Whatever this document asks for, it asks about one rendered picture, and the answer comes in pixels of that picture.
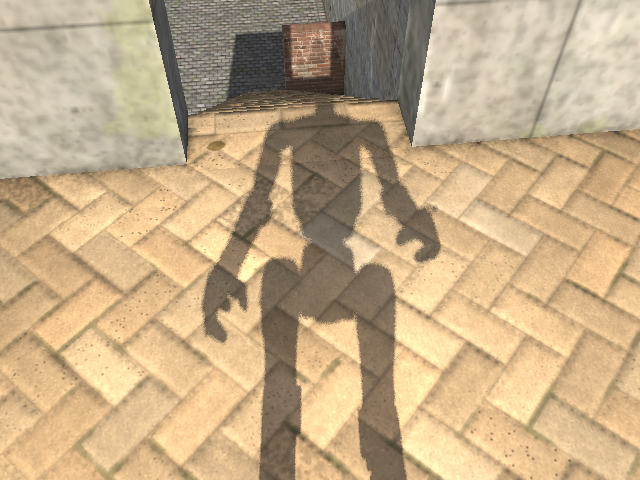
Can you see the stairs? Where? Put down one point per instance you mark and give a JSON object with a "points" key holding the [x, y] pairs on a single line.
{"points": [[281, 99]]}

